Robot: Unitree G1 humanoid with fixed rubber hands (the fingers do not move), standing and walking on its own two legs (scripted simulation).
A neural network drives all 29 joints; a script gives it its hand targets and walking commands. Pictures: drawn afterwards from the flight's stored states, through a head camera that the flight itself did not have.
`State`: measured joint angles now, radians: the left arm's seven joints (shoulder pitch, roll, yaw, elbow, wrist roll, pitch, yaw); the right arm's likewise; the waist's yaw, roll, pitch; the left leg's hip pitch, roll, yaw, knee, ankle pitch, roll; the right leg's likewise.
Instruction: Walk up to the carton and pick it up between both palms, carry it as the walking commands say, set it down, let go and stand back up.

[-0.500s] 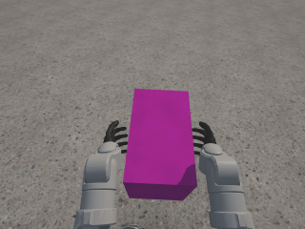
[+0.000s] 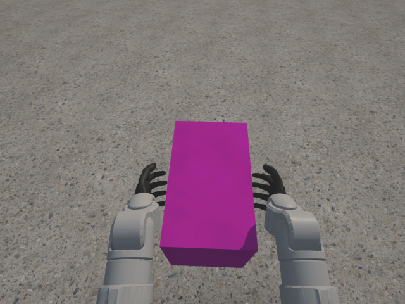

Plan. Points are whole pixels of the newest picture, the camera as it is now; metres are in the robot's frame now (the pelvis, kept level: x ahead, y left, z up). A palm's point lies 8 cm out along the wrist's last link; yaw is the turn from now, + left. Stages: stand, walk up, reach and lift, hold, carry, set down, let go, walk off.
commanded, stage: carry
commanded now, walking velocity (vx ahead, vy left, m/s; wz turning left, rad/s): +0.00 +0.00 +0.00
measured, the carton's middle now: (208, 194) +0.37 -0.01 +0.00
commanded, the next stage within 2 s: none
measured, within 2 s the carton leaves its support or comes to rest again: neither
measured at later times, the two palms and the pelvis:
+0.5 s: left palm (147, 232) +0.25 +0.11 +0.05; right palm (280, 229) +0.26 -0.14 +0.04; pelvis -0.05 -0.02 -0.01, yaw +0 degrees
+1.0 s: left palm (155, 248) +0.21 +0.09 +0.08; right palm (307, 247) +0.21 -0.16 +0.08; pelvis -0.12 -0.03 +0.00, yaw +0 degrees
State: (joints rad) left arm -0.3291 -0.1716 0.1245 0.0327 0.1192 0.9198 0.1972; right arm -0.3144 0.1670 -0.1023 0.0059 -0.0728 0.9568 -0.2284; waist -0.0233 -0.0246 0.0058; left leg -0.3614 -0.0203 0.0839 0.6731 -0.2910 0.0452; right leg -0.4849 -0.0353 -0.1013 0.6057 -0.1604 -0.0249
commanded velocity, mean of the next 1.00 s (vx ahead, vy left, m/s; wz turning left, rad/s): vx -0.04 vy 0.00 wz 0.11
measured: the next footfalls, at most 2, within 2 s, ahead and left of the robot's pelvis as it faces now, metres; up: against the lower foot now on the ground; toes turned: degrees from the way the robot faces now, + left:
left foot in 0.74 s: -0.05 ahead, +0.03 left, +0.00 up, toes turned +11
right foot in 0.92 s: -0.05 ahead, -0.17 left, +0.00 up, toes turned -1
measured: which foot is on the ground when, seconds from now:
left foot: down 0.00-0.58, up 0.60-0.72, down 0.74-1.00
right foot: down 0.00-0.72, up 0.74-0.90, down 0.92-1.00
